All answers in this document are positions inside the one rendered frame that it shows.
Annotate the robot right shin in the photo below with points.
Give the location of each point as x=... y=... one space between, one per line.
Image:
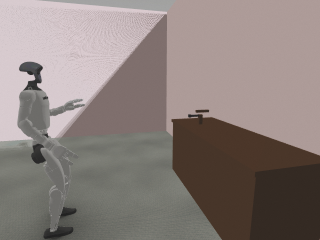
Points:
x=56 y=204

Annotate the robot torso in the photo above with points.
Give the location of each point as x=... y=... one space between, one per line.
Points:
x=40 y=115

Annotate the right robot upper arm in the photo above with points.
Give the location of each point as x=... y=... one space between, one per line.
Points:
x=26 y=99

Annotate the counter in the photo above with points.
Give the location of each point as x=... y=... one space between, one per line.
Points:
x=249 y=186

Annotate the robot right hand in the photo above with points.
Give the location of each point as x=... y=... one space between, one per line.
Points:
x=58 y=151

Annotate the robot right forearm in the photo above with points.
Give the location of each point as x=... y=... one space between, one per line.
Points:
x=33 y=132

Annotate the robot left hand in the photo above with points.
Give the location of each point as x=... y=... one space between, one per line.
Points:
x=70 y=104

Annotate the tap lever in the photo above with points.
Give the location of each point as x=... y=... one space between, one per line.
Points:
x=194 y=115

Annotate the robot left forearm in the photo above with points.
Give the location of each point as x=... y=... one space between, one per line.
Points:
x=56 y=111

